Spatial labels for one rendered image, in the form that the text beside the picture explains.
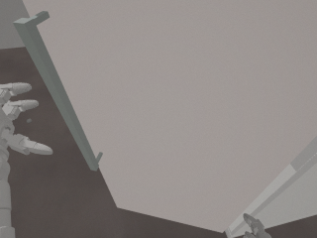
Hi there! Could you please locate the robot left hand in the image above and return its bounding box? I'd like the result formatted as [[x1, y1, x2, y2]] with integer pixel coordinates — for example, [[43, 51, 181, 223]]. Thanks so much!
[[0, 82, 53, 155]]

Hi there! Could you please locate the robot left forearm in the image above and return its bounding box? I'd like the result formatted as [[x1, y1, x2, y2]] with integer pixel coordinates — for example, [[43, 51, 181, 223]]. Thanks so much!
[[0, 145, 16, 238]]

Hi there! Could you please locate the fridge door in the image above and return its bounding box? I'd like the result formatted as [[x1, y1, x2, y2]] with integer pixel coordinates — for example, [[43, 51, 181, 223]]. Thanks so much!
[[22, 0, 317, 233]]

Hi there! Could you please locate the robot right hand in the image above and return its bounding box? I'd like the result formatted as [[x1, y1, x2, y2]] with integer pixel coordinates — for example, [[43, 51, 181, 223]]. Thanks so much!
[[243, 213, 271, 238]]

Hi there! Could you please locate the handle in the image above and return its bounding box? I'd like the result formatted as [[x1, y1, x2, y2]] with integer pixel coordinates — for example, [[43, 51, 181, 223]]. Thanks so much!
[[13, 11, 103, 172]]

